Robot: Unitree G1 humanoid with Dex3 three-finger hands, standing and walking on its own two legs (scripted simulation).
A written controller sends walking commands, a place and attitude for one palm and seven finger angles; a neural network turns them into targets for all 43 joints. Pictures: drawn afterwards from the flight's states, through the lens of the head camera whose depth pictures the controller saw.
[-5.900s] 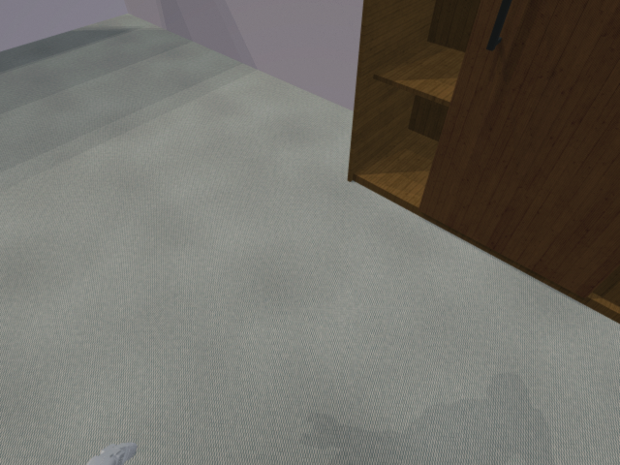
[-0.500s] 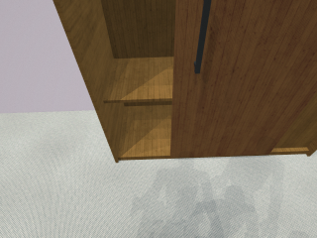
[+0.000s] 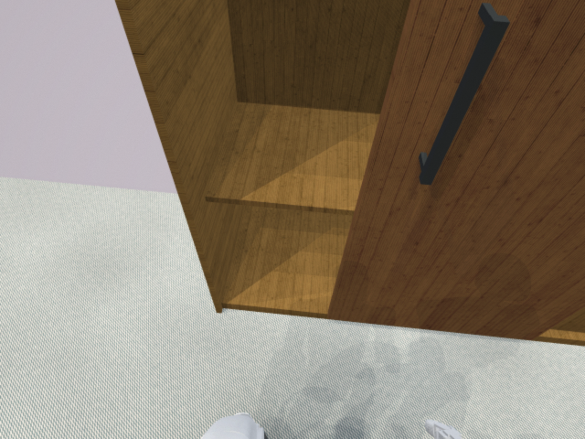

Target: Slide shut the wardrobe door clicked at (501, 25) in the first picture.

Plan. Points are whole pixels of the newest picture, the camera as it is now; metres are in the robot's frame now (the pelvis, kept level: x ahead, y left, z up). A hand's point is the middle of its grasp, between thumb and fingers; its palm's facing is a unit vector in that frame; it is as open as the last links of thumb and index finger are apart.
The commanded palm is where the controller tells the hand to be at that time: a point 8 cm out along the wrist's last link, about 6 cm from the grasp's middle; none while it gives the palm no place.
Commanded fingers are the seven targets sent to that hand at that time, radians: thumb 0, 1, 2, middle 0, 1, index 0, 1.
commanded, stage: take the last steps up to it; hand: right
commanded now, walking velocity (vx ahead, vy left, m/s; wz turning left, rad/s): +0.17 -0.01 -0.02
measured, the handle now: (452, 107) +0.55 -0.17 +0.18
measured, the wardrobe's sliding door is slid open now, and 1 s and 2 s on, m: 0.38 0.38 0.38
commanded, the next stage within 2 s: come to a stop and stand still in 0.04 s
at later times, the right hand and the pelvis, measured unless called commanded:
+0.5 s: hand out of the picture +0.10 -0.20 -0.16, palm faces +0.04 +0.98 -0.21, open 7.3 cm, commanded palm none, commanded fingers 0.00 -0.90 -0.90 0.20 0.30 0.20 0.30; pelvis +0.08 -0.01 +0.02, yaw +2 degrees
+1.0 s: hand out of the picture +0.09 -0.14 -0.15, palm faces +0.05 +0.98 -0.19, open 7.3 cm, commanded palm none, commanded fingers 0.00 -0.90 -0.90 0.20 0.30 0.20 0.30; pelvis +0.03 +0.04 +0.03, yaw +0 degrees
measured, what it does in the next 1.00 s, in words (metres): steps on the spot: right foot, then left foot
